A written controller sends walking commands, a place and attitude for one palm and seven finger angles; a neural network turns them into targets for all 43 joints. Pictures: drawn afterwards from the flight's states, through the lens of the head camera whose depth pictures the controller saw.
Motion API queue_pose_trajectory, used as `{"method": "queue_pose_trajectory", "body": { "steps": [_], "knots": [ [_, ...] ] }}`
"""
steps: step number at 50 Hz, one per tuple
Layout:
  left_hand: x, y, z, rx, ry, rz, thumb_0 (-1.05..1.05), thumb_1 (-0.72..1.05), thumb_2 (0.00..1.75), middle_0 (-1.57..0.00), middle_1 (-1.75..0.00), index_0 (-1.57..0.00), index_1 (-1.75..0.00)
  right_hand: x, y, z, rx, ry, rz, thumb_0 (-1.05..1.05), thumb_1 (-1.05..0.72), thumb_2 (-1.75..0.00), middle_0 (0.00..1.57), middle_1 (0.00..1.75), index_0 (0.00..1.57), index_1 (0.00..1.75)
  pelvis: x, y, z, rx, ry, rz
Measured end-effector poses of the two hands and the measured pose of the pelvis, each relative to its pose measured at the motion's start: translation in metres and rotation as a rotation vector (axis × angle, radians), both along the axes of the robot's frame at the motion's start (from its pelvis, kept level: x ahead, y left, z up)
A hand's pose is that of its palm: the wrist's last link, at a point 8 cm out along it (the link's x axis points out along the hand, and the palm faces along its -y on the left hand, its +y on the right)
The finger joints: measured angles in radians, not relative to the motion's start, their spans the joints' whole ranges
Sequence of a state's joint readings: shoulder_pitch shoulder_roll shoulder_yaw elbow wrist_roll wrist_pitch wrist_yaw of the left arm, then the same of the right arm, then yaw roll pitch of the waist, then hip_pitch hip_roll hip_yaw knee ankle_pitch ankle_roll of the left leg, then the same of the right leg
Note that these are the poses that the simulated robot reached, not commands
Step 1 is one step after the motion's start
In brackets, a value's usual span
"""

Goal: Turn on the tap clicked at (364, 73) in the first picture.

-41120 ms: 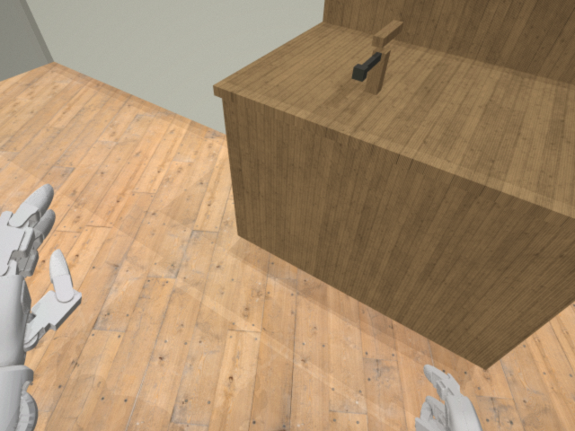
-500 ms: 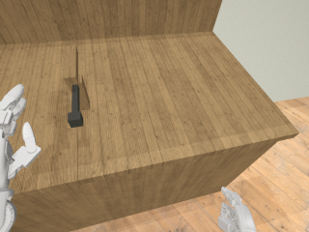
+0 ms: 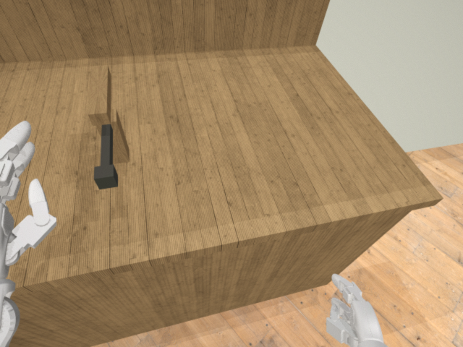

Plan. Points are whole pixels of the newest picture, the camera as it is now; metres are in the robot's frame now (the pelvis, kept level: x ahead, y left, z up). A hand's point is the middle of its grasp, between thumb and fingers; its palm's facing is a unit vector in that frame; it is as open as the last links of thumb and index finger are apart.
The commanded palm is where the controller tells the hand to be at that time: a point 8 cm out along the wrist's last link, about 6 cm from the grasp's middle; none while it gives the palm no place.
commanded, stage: shuffle to correct the standing spot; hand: left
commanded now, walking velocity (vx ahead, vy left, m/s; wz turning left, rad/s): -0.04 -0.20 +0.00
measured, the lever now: (106, 176) +0.33 +0.24 +0.10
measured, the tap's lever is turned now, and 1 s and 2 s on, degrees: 0 0 0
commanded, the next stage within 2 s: come to a stop and stand still in 0.52 s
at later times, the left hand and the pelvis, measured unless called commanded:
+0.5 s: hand (122, 231) +0.22 +0.17 +0.16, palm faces +0.31 -0.86 -0.41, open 7.4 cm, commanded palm +0.16 +0.21 +0.17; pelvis +0.00 -0.07 +0.00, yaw -1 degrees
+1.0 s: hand (64, 179) +0.25 +0.23 +0.20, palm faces +0.49 -0.74 -0.46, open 7.4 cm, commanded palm +0.16 +0.22 +0.17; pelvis -0.01 -0.05 +0.00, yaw -1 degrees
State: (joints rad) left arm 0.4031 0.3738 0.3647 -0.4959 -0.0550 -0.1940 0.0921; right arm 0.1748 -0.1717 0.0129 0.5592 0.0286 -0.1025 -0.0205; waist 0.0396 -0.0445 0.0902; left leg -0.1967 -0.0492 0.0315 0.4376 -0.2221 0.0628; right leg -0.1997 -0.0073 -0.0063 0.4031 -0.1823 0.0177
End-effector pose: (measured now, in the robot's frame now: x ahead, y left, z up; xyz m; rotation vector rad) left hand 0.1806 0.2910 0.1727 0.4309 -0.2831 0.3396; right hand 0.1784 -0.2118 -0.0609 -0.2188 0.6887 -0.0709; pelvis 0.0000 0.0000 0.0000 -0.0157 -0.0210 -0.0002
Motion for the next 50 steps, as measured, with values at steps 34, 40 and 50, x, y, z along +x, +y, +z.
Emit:
{"method": "queue_pose_trajectory", "body": {
  "steps": [34, 40, 50],
  "knots": [
    [0.001, -0.094, -0.001, 0.026, 0.094, -0.037, 0.02, 0.89, 0.90, -0.21, -0.30, -0.21, -0.30, -0.024, -0.116, -0.017, -0.027, 0.047, -0.109, 0.01, -0.91, -0.90, 0.20, 0.30, 0.20, 0.30, -0.002, -0.083, -0.005, 0.001, 0.040, -0.008],
    [0.001, -0.088, -0.003, 0.015, 0.107, 0.001, 0.02, 0.89, 0.90, -0.21, -0.30, -0.21, -0.30, -0.022, -0.108, -0.019, -0.015, 0.072, -0.098, 0.01, -0.91, -0.90, 0.20, 0.30, 0.20, 0.30, 0.003, -0.079, -0.003, -0.005, 0.031, -0.001],
    [0.026, -0.024, 0.046, 0.170, -0.072, 0.100, 0.02, 0.89, 0.90, -0.21, -0.30, -0.21, -0.30, -0.009, -0.066, -0.025, 0.042, 0.048, 0.003, 0.01, -0.91, -0.90, 0.20, 0.30, 0.20, 0.30, -0.008, -0.053, -0.003, 0.007, 0.020, -0.018]
  ]
}}
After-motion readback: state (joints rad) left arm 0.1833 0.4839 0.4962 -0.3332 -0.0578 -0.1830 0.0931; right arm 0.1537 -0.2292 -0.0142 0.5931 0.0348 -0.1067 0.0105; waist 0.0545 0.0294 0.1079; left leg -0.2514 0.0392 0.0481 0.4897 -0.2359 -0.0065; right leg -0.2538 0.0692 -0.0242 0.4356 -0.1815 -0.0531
